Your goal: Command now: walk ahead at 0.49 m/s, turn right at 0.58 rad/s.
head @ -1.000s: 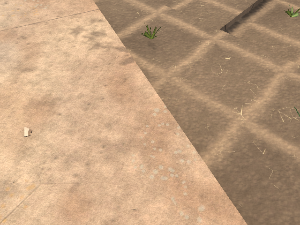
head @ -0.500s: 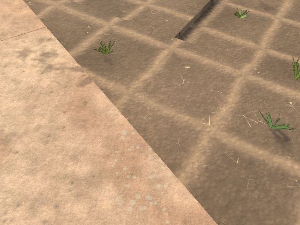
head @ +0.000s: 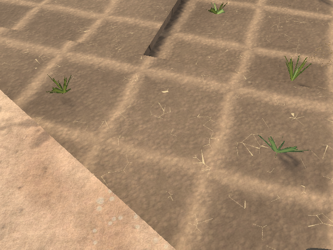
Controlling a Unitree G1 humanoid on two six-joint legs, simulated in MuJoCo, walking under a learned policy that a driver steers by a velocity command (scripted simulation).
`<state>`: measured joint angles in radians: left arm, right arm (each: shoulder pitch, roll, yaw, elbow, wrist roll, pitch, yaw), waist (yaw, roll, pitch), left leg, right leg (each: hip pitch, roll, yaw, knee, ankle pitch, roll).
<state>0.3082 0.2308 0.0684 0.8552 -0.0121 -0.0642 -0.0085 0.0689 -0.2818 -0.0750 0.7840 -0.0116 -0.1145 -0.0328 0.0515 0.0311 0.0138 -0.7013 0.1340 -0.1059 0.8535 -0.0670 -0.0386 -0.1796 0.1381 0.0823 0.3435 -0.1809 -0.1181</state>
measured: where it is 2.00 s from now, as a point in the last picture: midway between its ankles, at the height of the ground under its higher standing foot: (175, 141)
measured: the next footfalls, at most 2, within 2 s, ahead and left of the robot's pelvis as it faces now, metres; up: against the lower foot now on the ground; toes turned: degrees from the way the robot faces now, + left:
left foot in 0.22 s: +0.32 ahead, +0.14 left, +0.00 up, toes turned -10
right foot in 0.76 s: +0.51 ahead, -0.19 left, -0.08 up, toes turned -3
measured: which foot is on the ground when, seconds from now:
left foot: up 0.00-0.20, down 0.22-0.76, up 0.78-1.00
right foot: down 0.00-0.22, up 0.24-0.74, down 0.76-1.00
